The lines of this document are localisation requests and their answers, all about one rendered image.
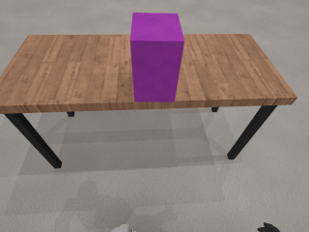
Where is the carton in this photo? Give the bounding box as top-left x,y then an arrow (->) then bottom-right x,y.
130,13 -> 184,102

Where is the right robot hand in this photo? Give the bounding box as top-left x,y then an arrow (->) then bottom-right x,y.
257,222 -> 280,232

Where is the table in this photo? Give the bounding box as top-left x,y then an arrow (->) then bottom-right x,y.
0,34 -> 297,169

